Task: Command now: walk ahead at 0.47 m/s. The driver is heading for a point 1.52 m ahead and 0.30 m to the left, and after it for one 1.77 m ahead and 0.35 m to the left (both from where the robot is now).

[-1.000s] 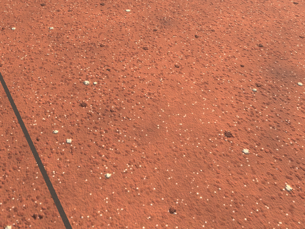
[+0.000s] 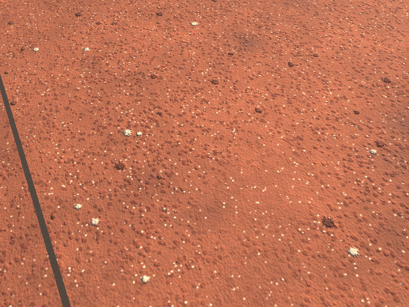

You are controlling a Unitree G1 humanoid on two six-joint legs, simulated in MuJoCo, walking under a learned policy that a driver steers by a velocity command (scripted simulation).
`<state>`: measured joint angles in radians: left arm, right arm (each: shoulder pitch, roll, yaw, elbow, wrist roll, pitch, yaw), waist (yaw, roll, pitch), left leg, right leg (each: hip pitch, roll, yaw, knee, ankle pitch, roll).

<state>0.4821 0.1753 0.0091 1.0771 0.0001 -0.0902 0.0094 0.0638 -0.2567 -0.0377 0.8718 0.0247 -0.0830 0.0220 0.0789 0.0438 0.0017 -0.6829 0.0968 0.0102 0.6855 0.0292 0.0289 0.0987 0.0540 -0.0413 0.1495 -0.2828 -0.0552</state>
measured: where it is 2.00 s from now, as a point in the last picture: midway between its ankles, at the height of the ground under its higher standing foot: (186, 151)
